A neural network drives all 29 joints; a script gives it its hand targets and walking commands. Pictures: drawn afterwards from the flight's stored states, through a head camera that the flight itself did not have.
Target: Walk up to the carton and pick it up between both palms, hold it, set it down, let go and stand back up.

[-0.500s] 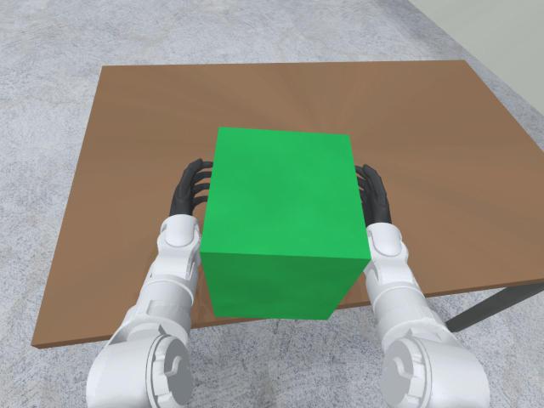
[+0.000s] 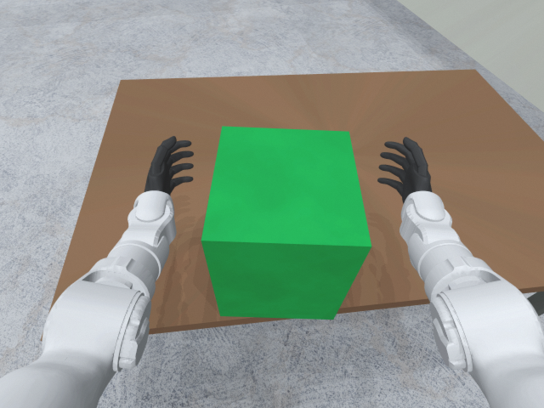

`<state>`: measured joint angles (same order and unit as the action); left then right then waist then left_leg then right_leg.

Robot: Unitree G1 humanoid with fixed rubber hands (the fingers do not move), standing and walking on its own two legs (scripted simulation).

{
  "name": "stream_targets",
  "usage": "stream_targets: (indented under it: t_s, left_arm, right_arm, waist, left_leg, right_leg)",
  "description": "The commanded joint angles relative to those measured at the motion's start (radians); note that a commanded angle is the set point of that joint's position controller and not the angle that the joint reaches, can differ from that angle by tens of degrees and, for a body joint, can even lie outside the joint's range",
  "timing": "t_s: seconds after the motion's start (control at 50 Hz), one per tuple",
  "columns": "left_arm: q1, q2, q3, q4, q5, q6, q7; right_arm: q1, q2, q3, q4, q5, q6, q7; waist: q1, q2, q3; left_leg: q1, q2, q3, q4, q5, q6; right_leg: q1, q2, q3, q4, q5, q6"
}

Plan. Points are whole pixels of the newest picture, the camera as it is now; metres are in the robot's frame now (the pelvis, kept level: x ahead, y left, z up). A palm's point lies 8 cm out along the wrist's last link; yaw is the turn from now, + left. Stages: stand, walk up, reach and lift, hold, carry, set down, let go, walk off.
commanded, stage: set down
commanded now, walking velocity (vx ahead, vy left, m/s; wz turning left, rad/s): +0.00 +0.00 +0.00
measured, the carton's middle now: (281, 228) +0.41 +0.02 +0.01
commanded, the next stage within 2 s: none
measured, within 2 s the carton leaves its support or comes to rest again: neither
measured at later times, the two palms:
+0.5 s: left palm (146, 135) +0.43 +0.21 +0.18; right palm (424, 142) +0.45 -0.17 +0.18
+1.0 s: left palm (130, 174) +0.39 +0.22 +0.15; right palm (429, 178) +0.41 -0.17 +0.15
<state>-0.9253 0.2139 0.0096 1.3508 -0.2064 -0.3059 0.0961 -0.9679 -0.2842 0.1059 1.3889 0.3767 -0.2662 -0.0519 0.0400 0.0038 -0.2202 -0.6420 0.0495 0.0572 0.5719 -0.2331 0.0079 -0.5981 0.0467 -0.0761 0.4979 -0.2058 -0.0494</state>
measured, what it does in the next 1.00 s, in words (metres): stands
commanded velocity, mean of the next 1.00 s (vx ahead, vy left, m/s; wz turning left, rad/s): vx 0.00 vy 0.00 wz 0.00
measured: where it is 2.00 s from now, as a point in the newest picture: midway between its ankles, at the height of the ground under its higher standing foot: outside the picture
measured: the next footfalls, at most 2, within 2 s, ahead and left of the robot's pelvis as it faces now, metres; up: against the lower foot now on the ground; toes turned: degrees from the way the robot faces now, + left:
none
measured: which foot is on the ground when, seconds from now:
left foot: down 0.00-1.00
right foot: down 0.00-1.00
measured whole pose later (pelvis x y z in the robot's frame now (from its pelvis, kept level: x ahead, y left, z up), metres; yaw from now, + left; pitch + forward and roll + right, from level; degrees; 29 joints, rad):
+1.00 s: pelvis +0.00 -0.01 +0.02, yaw +1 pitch +0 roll -1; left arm -0.66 0.26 0.13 0.60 -0.09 0.35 0.02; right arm -0.76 -0.28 0.07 0.85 0.39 0.19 -0.10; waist 0.01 -0.03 -0.02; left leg -0.18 0.03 0.04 0.33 -0.16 0.00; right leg -0.14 0.05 -0.05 0.28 -0.14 -0.05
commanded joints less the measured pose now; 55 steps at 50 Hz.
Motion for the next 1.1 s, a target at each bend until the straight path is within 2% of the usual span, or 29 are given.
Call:
stream_targets:
  t_s: [0.0, 0.08, 0.14, 0.28, 0.42, 0.54, 0.66, 0.76, 0.86, 0.92, 1.0, 1.08]
  left_arm:
    - [-0.427, 0.101, -0.037, -0.129, -0.038, 0.025, -0.021]
    - [-0.455, 0.150, -0.014, -0.120, -0.029, 0.071, -0.023]
    - [-0.483, 0.172, 0.001, -0.143, -0.017, 0.108, -0.021]
    - [-0.534, 0.178, 0.010, -0.267, -0.004, 0.222, -0.019]
    - [-0.531, 0.169, 0.011, -0.402, 0.003, 0.396, -0.018]
    - [-0.494, 0.199, 0.045, -0.522, 0.020, 0.562, -0.015]
    - [-0.422, 0.224, 0.095, -0.601, 0.048, 0.660, -0.023]
    - [-0.289, 0.199, 0.116, -0.679, 0.084, 0.681, -0.053]
    - [-0.112, 0.148, 0.124, -0.803, 0.114, 0.649, -0.079]
    - [-0.065, 0.142, 0.135, -0.923, 0.122, 0.611, -0.078]
    - [-0.070, 0.141, 0.126, -1.065, 0.101, 0.589, -0.053]
    - [-0.013, 0.126, 0.110, -1.069, 0.076, 0.591, -0.031]
  right_arm:
    - [-0.390, -0.110, 0.051, -0.155, 0.063, 0.050, 0.034]
    - [-0.430, -0.117, 0.051, -0.187, 0.071, 0.098, 0.031]
    - [-0.454, -0.126, 0.035, -0.218, 0.065, 0.131, 0.018]
    - [-0.485, -0.154, -0.021, -0.278, 0.030, 0.214, -0.022]
    - [-0.483, -0.171, -0.053, -0.322, 0.025, 0.331, -0.047]
    - [-0.493, -0.190, -0.052, -0.394, 0.050, 0.426, -0.047]
    - [-0.470, -0.191, -0.017, -0.438, 0.085, 0.483, -0.038]
    - [-0.350, -0.175, 0.000, -0.481, 0.090, 0.488, -0.040]
    - [-0.168, -0.133, -0.033, -0.588, 0.044, 0.452, -0.045]
    - [-0.099, -0.109, -0.084, -0.698, 0.002, 0.412, -0.048]
    - [-0.092, -0.103, -0.154, -0.841, -0.055, 0.378, -0.044]
    - [-0.045, -0.087, -0.175, -0.886, -0.095, 0.381, -0.031]
  waist:
    - [0.002, -0.017, -0.530]
    - [0.022, -0.060, -0.500]
    - [0.027, -0.071, -0.503]
    - [-0.004, -0.035, -0.536]
    - [-0.026, 0.028, -0.473]
    - [-0.005, 0.018, -0.373]
    - [0.022, -0.026, -0.321]
    - [0.000, -0.029, -0.275]
    - [-0.031, -0.006, -0.220]
    - [-0.036, 0.022, -0.205]
    - [-0.039, 0.057, -0.235]
    - [-0.032, 0.025, -0.251]
  left_leg:
    - [0.300, -0.023, -0.050, -0.007, 0.351, -0.038]
    - [0.193, -0.031, -0.045, -0.064, 0.239, -0.001]
    - [0.167, -0.035, -0.036, -0.101, 0.203, 0.008]
    - [0.273, -0.037, -0.019, -0.137, 0.234, -0.015]
    - [0.471, -0.030, -0.033, -0.142, 0.325, -0.042]
    - [0.557, -0.031, -0.043, -0.160, 0.371, -0.035]
    - [0.559, -0.039, -0.039, -0.187, 0.393, -0.015]
    - [0.577, -0.047, -0.033, -0.211, 0.412, -0.011]
    - [0.598, -0.051, -0.034, -0.220, 0.436, -0.022]
    - [0.616, -0.055, -0.035, -0.212, 0.447, -0.035]
    - [0.679, -0.050, -0.037, -0.191, 0.419, -0.044]
    - [0.670, -0.038, -0.038, -0.200, 0.323, -0.016]
  right_leg:
    - [0.149, -0.030, 0.068, -0.044, 0.226, 0.053]
    - [0.263, -0.051, 0.102, -0.036, 0.207, 0.073]
    - [0.344, -0.056, 0.116, -0.035, 0.218, 0.080]
    - [0.393, -0.039, 0.098, -0.074, 0.284, 0.073]
    - [0.342, -0.012, 0.066, -0.143, 0.279, 0.064]
    - [0.375, 0.001, 0.060, -0.185, 0.267, 0.070]
    - [0.489, -0.001, 0.074, -0.185, 0.358, 0.088]
    - [0.578, -0.005, 0.084, -0.188, 0.437, 0.089]
    - [0.623, -0.001, 0.080, -0.196, 0.437, 0.071]
    - [0.598, 0.006, 0.070, -0.202, 0.388, 0.064]
    - [0.480, 0.014, 0.053, -0.216, 0.264, 0.054]
    - [0.426, 0.002, 0.059, -0.221, 0.159, 0.049]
